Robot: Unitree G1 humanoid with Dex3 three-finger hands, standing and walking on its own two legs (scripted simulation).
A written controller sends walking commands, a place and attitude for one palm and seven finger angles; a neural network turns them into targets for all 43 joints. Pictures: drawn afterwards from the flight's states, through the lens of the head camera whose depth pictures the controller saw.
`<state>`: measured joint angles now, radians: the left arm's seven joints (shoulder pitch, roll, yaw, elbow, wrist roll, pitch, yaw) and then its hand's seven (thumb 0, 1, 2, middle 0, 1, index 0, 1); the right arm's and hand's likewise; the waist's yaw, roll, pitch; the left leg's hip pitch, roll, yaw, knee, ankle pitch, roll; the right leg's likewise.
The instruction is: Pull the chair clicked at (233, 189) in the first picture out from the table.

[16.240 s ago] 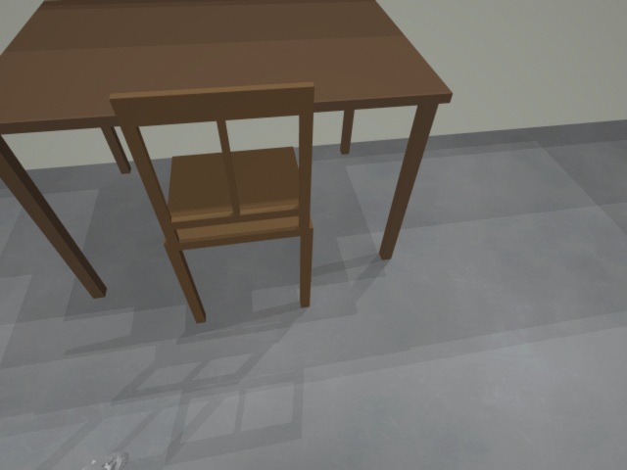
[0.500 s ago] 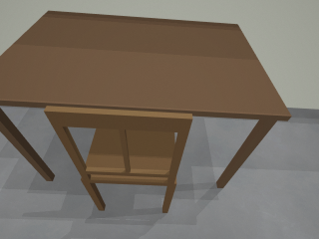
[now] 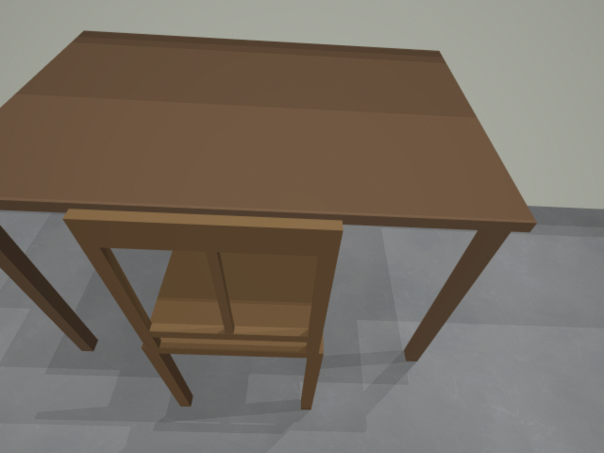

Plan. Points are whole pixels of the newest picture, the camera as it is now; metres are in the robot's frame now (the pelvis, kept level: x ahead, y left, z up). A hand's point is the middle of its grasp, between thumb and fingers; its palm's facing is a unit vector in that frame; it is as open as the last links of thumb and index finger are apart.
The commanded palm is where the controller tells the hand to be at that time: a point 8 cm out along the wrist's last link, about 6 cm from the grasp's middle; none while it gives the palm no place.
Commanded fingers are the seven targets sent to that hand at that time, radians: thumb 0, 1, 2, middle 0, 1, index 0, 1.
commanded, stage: look again from close up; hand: left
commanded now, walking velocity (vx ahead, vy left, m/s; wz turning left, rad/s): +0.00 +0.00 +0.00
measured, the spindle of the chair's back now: (222, 295) +0.40 +0.17 -0.11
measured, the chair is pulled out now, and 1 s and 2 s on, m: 0.00 0.00 0.00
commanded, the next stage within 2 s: raise the hand toward the chair's back in 0.90 s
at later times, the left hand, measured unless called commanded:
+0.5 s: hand out of the picture -0.01 +0.13 -0.18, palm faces +0.01 -0.99 -0.17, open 7.4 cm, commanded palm none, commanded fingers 0.00 0.90 0.90 -0.20 -0.30 -0.20 -0.30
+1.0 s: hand out of the picture -0.01 +0.13 -0.18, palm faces +0.01 -0.99 -0.17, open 7.4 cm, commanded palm +0.09 +0.18 -0.07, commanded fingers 0.00 0.88 0.89 -0.20 -0.30 -0.20 -0.30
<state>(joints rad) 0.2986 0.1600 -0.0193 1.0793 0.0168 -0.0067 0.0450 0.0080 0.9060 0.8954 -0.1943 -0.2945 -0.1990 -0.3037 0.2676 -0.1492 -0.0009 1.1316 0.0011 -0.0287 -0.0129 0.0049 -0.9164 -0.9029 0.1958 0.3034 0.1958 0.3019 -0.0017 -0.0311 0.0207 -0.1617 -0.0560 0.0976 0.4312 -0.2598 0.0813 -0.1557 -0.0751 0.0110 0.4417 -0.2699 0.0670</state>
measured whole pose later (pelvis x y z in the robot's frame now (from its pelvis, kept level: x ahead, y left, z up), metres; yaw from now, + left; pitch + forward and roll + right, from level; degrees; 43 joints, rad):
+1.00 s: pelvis +0.00 -0.03 +0.00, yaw +0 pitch -1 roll +0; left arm 0.33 0.15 -0.02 1.09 0.01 -0.01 0.05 0.01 0.91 0.90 -0.19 -0.29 -0.20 -0.30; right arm 0.28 -0.12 0.00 1.17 0.00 -0.03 -0.02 0.01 -0.92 -0.90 0.19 0.30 0.19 0.30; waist 0.00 -0.03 0.02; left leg -0.17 0.00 0.08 0.43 -0.25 0.03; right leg -0.16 -0.02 0.00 0.43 -0.26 0.02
